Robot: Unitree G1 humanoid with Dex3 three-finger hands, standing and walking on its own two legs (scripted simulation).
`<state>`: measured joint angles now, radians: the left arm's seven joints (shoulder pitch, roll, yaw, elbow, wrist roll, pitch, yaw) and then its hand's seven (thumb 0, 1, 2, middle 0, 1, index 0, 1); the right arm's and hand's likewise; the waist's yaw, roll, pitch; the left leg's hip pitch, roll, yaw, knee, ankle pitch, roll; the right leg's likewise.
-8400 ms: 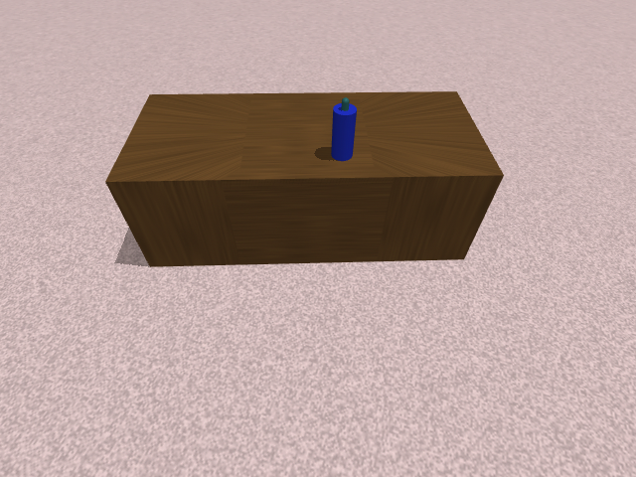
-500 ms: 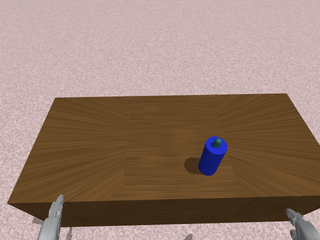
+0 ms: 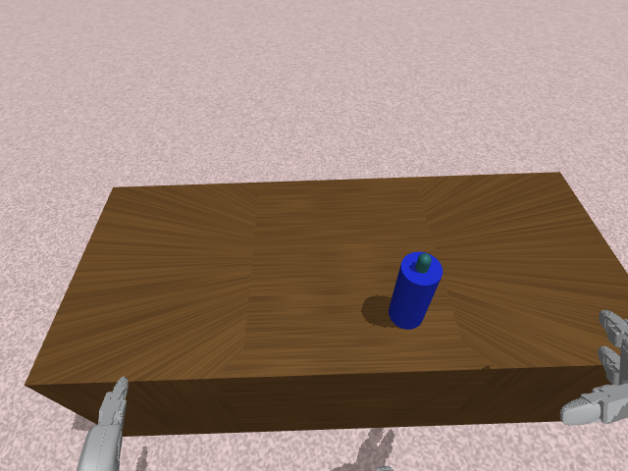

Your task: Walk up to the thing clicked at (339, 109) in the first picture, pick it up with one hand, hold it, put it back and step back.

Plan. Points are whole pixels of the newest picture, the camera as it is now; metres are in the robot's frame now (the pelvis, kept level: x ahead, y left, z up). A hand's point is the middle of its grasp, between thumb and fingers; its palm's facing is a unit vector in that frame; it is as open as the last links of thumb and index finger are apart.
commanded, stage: go down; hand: right
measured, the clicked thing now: (414, 287) +0.48 -0.17 -0.17
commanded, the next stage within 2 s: approach in 1.26 s
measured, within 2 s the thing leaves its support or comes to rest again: neither
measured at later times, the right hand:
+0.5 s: hand (603, 292) +0.34 -0.35 +0.05, palm faces +0.17 +0.98 -0.13, open 17.7 cm
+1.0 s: hand (608, 264) +0.37 -0.37 +0.06, palm faces +0.16 +0.98 -0.08, open 17.6 cm
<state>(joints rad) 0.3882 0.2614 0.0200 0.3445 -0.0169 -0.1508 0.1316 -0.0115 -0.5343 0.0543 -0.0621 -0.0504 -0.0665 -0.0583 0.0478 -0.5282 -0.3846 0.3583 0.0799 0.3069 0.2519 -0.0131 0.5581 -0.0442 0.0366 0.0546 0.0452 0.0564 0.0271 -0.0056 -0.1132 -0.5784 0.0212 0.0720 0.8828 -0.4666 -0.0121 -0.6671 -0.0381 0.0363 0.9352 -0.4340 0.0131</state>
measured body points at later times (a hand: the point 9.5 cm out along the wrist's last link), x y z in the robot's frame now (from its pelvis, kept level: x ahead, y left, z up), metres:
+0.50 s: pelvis -0.01 +0.00 +0.01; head +0.05 -0.02 +0.45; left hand +0.13 +0.27 -0.04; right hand +0.33 -0.40 +0.06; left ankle -0.02 +0.13 -0.69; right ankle +0.02 -0.12 -0.69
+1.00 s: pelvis +0.01 -0.01 +0.01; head +0.07 -0.04 +0.46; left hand +0.15 +0.25 -0.04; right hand +0.36 -0.42 +0.07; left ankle -0.02 +0.13 -0.69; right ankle +0.02 -0.12 -0.69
